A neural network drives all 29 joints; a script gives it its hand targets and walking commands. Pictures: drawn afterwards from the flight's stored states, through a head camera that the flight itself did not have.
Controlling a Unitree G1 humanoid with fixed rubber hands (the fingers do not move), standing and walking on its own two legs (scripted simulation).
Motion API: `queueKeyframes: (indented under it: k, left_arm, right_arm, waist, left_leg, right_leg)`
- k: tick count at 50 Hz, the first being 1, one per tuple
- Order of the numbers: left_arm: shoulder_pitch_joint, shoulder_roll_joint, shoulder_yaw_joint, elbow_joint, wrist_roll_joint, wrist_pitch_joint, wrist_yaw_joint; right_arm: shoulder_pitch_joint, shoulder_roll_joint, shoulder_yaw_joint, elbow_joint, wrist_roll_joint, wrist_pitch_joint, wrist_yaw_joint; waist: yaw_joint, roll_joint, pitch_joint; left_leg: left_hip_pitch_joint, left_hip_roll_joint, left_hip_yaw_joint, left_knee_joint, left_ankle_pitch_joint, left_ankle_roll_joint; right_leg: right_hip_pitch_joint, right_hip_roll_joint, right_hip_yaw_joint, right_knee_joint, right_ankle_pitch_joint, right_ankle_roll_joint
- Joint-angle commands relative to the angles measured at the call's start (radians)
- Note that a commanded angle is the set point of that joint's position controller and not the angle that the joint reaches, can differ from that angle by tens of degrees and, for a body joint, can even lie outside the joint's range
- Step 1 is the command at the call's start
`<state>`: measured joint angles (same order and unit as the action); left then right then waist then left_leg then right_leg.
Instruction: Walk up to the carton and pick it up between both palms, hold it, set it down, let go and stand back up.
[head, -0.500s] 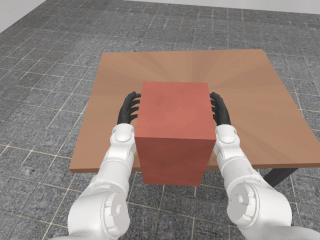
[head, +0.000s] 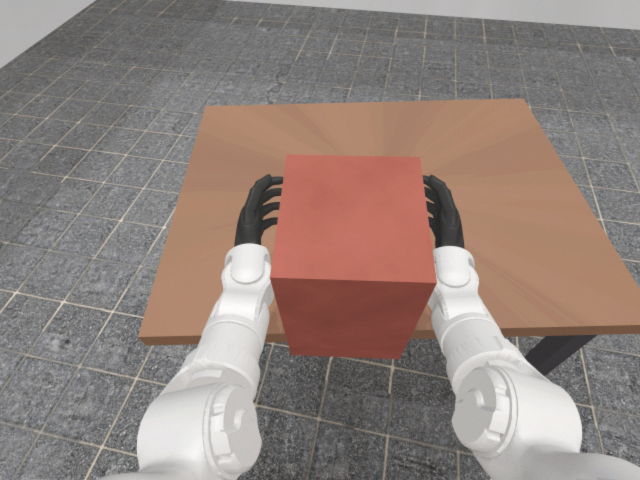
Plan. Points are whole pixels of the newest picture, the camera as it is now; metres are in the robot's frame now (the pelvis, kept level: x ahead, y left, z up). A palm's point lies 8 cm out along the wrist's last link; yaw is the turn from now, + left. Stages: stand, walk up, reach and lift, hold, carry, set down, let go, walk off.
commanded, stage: reach and lift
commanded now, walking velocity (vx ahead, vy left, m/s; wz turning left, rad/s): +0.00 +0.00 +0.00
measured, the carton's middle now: (348, 266) +0.39 -0.02 +0.03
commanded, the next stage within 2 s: none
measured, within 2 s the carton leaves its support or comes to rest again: neither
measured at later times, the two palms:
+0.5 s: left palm (253, 239) +0.39 +0.10 +0.09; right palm (451, 243) +0.39 -0.15 +0.07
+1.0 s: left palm (225, 206) +0.37 +0.11 +0.17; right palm (453, 213) +0.38 -0.14 +0.14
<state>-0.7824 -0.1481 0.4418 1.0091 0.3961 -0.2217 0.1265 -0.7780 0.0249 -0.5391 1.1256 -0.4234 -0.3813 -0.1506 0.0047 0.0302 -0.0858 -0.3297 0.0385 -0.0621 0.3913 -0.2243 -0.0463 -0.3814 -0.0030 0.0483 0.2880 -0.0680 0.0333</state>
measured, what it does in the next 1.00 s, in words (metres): stands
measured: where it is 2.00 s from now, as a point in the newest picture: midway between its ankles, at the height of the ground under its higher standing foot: outside the picture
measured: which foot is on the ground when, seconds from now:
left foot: down 0.00-1.00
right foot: down 0.00-1.00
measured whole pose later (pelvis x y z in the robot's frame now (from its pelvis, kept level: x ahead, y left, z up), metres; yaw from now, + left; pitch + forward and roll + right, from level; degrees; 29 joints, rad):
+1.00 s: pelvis -0.02 +0.00 +0.00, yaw +0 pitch +1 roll -1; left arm -0.81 -0.12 0.33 0.68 0.21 0.30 0.12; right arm -0.80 0.02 -0.29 0.90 0.00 0.05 -0.19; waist 0.00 0.03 -0.09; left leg -0.21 0.04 -0.06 0.39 -0.21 -0.05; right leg -0.25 0.00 0.05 0.28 -0.05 0.03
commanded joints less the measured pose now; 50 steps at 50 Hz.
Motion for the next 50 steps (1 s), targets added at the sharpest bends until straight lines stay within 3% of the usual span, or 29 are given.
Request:
queueKeyframes:
  k: [1,8,11,16,19,21,22,23,26,28,32,40,44,48,50]
  left_arm:
    - [-0.602,-0.554,-0.24,-0.056,0.043,-0.049,-0.112]
    - [-0.606,-0.565,-0.275,-0.09,0.023,-0.036,-0.11]
    - [-0.579,-0.547,-0.254,-0.061,0.038,-0.01,-0.112]
    - [-0.598,-0.577,-0.312,-0.098,-0.003,-0.001,-0.101]
    - [-0.61,-0.575,-0.33,-0.092,-0.022,0.011,-0.1]
    - [-0.62,-0.586,-0.361,-0.123,-0.042,0.022,-0.092]
    - [-0.625,-0.58,-0.367,-0.113,-0.049,0.03,-0.091]
    - [-0.62,-0.58,-0.37,-0.112,-0.053,0.046,-0.09]
    - [-0.651,-0.604,-0.433,-0.176,-0.106,0.063,-0.08]
    - [-0.667,-0.609,-0.467,-0.174,-0.134,0.093,-0.079]
    - [-0.66,-0.578,-0.47,-0.167,-0.15,0.18,-0.089]
    - [-0.752,-0.598,-0.547,-0.322,-0.239,0.325,-0.088]
    - [-0.695,-0.563,-0.514,-0.344,-0.214,0.43,-0.106]
    - [-0.7,-0.557,-0.506,-0.391,-0.22,0.504,-0.12]
    - [-0.716,-0.547,-0.504,-0.422,-0.219,0.542,-0.127]
  right_arm:
    - [-0.589,0.587,0.248,0.009,-0.076,-0.1,0.118]
    - [-0.612,0.574,0.285,-0.007,-0.056,-0.103,0.109]
    - [-0.587,0.569,0.309,0.017,-0.041,-0.08,0.106]
    - [-0.624,0.585,0.382,-0.031,0.008,-0.066,0.107]
    - [-0.641,0.586,0.403,-0.052,0.029,-0.05,0.105]
    - [-0.66,0.594,0.431,-0.08,0.054,-0.031,0.106]
    - [-0.657,0.595,0.438,-0.084,0.064,-0.019,0.103]
    - [-0.666,0.601,0.459,-0.095,0.082,0.003,0.105]
    - [-0.699,0.611,0.508,-0.176,0.132,0.027,0.104]
    - [-0.711,0.631,0.529,-0.206,0.159,0.07,0.098]
    - [-0.714,0.652,0.563,-0.255,0.215,0.17,0.094]
    - [-0.814,0.686,0.671,-0.419,0.361,0.301,0.087]
    - [-0.802,0.655,0.685,-0.43,0.412,0.374,0.079]
    - [-0.868,0.658,0.711,-0.512,0.465,0.414,0.066]
    - [-0.868,0.65,0.697,-0.498,0.484,0.444,0.061]
  waist:
    - [-0.076,-0.083,-0.503]
    - [-0.061,-0.07,-0.558]
    - [-0.054,-0.081,-0.514]
    - [-0.044,-0.064,-0.595]
    - [-0.054,-0.073,-0.585]
    - [-0.043,-0.065,-0.606]
    - [-0.055,-0.071,-0.583]
    - [-0.043,-0.073,-0.576]
    - [-0.051,-0.068,-0.647]
    - [-0.069,-0.081,-0.617]
    - [-0.069,-0.108,-0.517]
    - [-0.089,-0.111,-0.564]
    - [-0.087,-0.12,-0.472]
    - [-0.074,-0.136,-0.454]
    - [-0.085,-0.126,-0.402]
  left_leg:
    - [0.084,-0.061,0.147,-0.055,0.252,-0.012]
    - [0.117,-0.057,0.143,-0.04,0.312,-0.019]
    - [0.113,-0.059,0.145,-0.053,0.277,-0.008]
    - [0.14,-0.056,0.137,-0.039,0.331,-0.015]
    - [0.135,-0.059,0.139,-0.049,0.287,-0.008]
    - [0.148,-0.056,0.135,-0.052,0.285,-0.008]
    - [0.138,-0.056,0.133,-0.054,0.267,-0.007]
    - [0.136,-0.057,0.134,-0.062,0.248,-0.002]
    - [0.147,-0.057,0.124,-0.054,0.27,-0.003]
    - [0.13,-0.06,0.12,-0.061,0.223,0.002]
    - [0.07,-0.07,0.118,-0.101,0.078,0.038]
    - [0.076,-0.085,0.095,-0.088,0.063,0.039]
    - [0.11,-0.091,0.097,-0.109,0.054,0.042]
    - [0.122,-0.095,0.094,-0.105,0.065,0.044]
    - [0.129,-0.095,0.094,-0.114,0.051,0.046]
  right_leg:
    - [0.457,0.055,-0.178,0.054,0.398,0.002]
    - [0.449,0.062,-0.176,0.062,0.426,-0.004]
    - [0.472,0.057,-0.166,0.056,0.408,-0.003]
    - [0.486,0.061,-0.159,0.067,0.438,-0.002]
    - [0.488,0.059,-0.156,0.06,0.414,0.003]
    - [0.483,0.065,-0.156,0.058,0.391,0.004]
    - [0.483,0.063,-0.156,0.055,0.38,0.004]
    - [0.497,0.059,-0.146,0.054,0.367,0.005]
    - [0.507,0.067,-0.148,0.058,0.399,0.009]
    - [0.514,0.059,-0.139,0.049,0.365,0.011]
    - [0.551,0.04,-0.119,0.031,0.274,0.024]
    - [0.603,0.033,-0.1,0.047,0.299,0.032]
    - [0.626,0.03,-0.1,0.027,0.266,0.037]
    - [0.633,0.036,-0.098,0.023,0.251,0.042]
    - [0.616,0.038,-0.098,0.011,0.201,0.043]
